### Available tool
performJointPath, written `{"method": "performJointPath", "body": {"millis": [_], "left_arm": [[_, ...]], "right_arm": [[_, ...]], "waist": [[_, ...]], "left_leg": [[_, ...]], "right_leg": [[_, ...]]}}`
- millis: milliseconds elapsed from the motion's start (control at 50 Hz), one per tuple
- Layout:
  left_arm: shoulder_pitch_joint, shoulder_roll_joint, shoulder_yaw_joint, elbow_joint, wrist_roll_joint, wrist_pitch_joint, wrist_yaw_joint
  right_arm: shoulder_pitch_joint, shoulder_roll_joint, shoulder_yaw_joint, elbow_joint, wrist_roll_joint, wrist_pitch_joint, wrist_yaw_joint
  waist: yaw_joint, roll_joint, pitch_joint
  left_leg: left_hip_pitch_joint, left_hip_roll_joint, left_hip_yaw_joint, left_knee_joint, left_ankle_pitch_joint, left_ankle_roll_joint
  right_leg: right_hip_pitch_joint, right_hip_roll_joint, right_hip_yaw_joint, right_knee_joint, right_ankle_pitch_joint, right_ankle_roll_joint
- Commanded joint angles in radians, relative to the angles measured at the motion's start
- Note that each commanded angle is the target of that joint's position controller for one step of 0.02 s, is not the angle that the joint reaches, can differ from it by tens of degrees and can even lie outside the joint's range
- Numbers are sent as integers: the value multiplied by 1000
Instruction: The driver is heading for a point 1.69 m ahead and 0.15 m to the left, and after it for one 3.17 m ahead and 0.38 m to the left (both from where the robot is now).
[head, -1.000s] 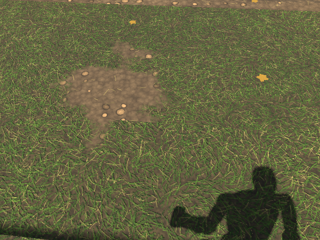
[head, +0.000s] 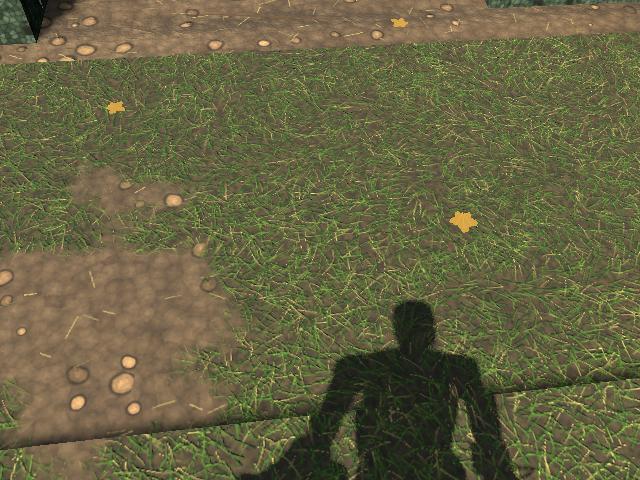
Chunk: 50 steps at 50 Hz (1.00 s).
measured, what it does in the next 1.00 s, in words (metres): walks ahead: right foot, then left foot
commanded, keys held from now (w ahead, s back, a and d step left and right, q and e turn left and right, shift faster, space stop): no key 1.00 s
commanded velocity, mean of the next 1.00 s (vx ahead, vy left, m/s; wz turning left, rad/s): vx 0.09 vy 0.00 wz -0.01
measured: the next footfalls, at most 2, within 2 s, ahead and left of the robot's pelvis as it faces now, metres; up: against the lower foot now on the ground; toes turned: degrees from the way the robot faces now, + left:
right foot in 0.24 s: +0.24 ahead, -0.08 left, +0.00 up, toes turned +0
left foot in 0.46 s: +0.14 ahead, +0.12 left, +0.00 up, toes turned +2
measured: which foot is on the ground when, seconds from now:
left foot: down 0.00-0.26, up 0.28-0.44, down 0.46-1.00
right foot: up 0.00-0.22, down 0.24-1.00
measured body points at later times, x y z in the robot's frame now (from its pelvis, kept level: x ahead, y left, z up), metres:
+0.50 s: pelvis +0.13 +0.00 +0.01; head +0.13 +0.00 +0.46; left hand +0.20 +0.23 -0.14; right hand +0.13 -0.23 -0.15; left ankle +0.10 +0.12 -0.73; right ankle +0.20 -0.08 -0.73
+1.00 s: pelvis +0.15 +0.03 +0.02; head +0.15 +0.03 +0.47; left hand +0.15 +0.25 -0.15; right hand +0.13 -0.19 -0.14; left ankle +0.10 +0.12 -0.73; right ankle +0.20 -0.08 -0.73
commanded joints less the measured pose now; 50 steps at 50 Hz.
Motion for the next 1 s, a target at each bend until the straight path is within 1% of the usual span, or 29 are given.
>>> {"method": "performJointPath", "body": {"millis": [20, 40, 60, 80, 100, 120, 140, 180, 200, 220, 240, 260, 280, 300, 320, 340, 360, 380, 400, 420, 440, 460, 480, 500, 540, 580, 620, 800, 1000], "left_arm": [[-31, 37, 0, -107, 1, 20, -31], [-27, 25, -6, -105, 5, 10, -41], [-6, -11, -20, -82, -1, -3, -47], [16, -26, -27, -67, -13, -11, -54], [11, -22, -29, -55, -23, -14, -60], [-20, -15, -30, -57, -25, -16, -59], [-75, 0, -27, -66, -19, -14, -56], [-132, 7, -27, -76, -11, -16, -50], [-124, 4, -26, -68, -7, -18, -47], [-86, -1, -26, -48, -5, -24, -46], [-45, 25, -23, -30, 0, -35, -39], [15, 73, -11, -13, 2, -41, -33], [19, 42, -14, -9, -21, -26, -29], [17, 19, -19, -14, -28, -14, -27], [-15, 26, -20, -15, -22, -7, -23], [-41, 26, -22, -14, -15, -2, -18], [-74, 34, -19, -13, -12, 2, -11], [-109, 34, -18, -12, -13, 4, -7], [-141, 26, -18, -10, -16, 6, -8], [-166, 22, -17, -7, -20, 8, -9], [-171, 23, -14, 0, -26, 11, -11], [-154, 24, -10, 11, -30, 14, -15], [-135, 21, -8, 21, -34, 20, -19], [-122, 24, -3, 27, -40, 23, -25], [-77, 14, -1, 61, -31, 17, -29], [-51, 11, 1, 87, -26, 11, -31], [-40, 4, 0, 107, -27, 8, -30], [-4, -9, -7, 175, -26, 20, -19], [22, -23, -14, 223, -27, 27, -12]], "right_arm": [[33, -182, -29, -26, 8, -38, -7], [6, -164, -22, -26, 10, -43, -5], [2, -122, -9, -17, 15, -45, 0], [15, -108, -7, -12, 25, -44, 6], [34, -111, -8, -5, 34, -42, 8], [55, -112, -9, 2, 42, -36, 7], [83, -102, -7, 14, 49, -27, 6], [131, -102, -5, 32, 39, -7, 3], [147, -104, -6, 39, 31, 2, -1], [162, -102, -5, 47, 28, 9, -5], [214, -105, -9, 60, 15, 12, -7], [342, -64, 0, 74, 13, 13, -12], [421, -23, 10, 107, 39, 32, -21], [333, -85, -10, 96, 35, 54, -28], [246, -99, -20, 67, 29, 67, -26], [190, -81, -19, 55, 25, 78, -22], [167, -60, -15, 52, 23, 90, -20], [177, -37, -8, 61, 23, 96, -19], [201, -18, -3, 80, 21, 97, -18], [225, -9, 0, 100, 17, 96, -18], [235, -11, 0, 113, 12, 93, -17], [218, -28, -2, 113, 4, 89, -18], [188, -49, -3, 100, -1, 82, -18], [163, -60, -3, 104, 5, 76, -18], [136, -55, -1, 111, 14, 60, -22], [111, -60, 0, 109, 16, 49, -28], [111, -60, -1, 118, 19, 45, -30], [118, -39, 8, 155, 19, 50, -36], [118, -21, 20, 188, 21, 47, -41]], "waist": [[52, 62, 9], [64, 119, -7], [67, 162, -57], [58, 207, -108], [46, 201, -125], [31, 168, -125], [10, 142, -104], [-18, 123, -68], [-19, 122, -58], [-6, 106, -49], [-10, 50, -58], [-52, -68, -143], [-41, -130, -254], [-4, -86, -231], [-2, -78, -185], [-5, -63, -149], [-23, -61, -118], [-46, -67, -110], [-71, -56, -109], [-89, -47, -109], [-97, -35, -103], [-82, -15, -77], [-62, 4, -35], [-38, 66, 25], [-19, 102, 17], [-9, 90, -11], [-11, 79, -23], [-19, 50, 1], [-14, 58, 10]], "left_leg": [[-119, 318, -291, -355, 523, 173], [-150, 258, -198, -359, 648, 153], [-148, 203, -121, -334, 762, 126], [-93, 187, -88, -307, 822, 117], [-41, 197, -87, -294, 827, 111], [28, 210, -99, -283, 815, 103], [72, 221, -110, -276, 810, 91], [138, 232, -136, -241, 738, 84], [162, 233, -146, -211, 688, 80], [165, 221, -147, -161, 619, 65], [150, 188, -135, -97, 500, 37], [78, 152, -107, -15, 191, 10], [49, 72, -68, 61, -218, -6], [34, 38, -54, 112, -329, -15], [8, 29, -66, 148, -359, -19], [2, 32, -78, 161, -357, -25], [35, 41, -80, 143, -312, -30], [98, 48, -84, 107, -254, -37], [164, 44, -77, 56, -188, -40], [219, 36, -61, -10, -106, -41], [258, 35, -57, -82, -26, -38], [256, 57, -85, -136, 7, -34], [197, 100, -142, -199, -52, -26], [84, 118, -168, -224, -126, -21], [36, 136, -187, -276, -120, -23], [53, 144, -192, -293, -62, -20], [84, 141, -184, -290, -25, -17], [111, 137, -169, -292, 10, -11], [120, 135, -161, -296, 47, -12]], "right_leg": [[-2, -96, 11, -474, 235, 17], [104, -83, -40, -653, 353, 29], [238, -74, -75, -797, 460, 21], [310, -54, -84, -869, 527, 17], [336, -49, -78, -915, 562, 12], [323, -49, -78, -963, 577, 6], [307, -45, -84, -998, 566, 0], [301, -40, -89, -1077, 515, -13], [325, -36, -87, -1130, 488, -18], [386, -40, -77, -1228, 523, -25], [477, -94, -14, -1301, 729, -33], [653, -252, 104, -1216, 1128, -85], [712, -358, 224, -1210, 1160, -198], [643, -368, 286, -1275, 992, -235], [578, -360, 312, -1337, 826, -240], [522, -348, 307, -1391, 695, -226], [446, -331, 274, -1432, 601, -196], [376, -296, 234, -1460, 516, -159], [325, -260, 188, -1469, 446, -123], [292, -225, 146, -1465, 377, -91], [267, -196, 118, -1462, 274, -59], [249, -173, 106, -1464, 157, -25], [250, -148, 95, -1461, 87, 3], [304, -117, 58, -1440, 148, 8], [410, -114, 45, -1376, 302, 0], [465, -116, 38, -1354, 411, -6], [472, -120, 37, -1354, 438, -6], [471, -120, 34, -1367, 444, 9], [488, -126, 35, -1364, 463, 16]]}}
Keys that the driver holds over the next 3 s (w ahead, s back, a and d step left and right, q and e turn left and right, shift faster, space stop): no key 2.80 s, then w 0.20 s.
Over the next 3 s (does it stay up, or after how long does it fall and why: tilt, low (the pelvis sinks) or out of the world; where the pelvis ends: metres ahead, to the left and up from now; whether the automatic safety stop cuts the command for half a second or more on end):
stays up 0.20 0.04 0.01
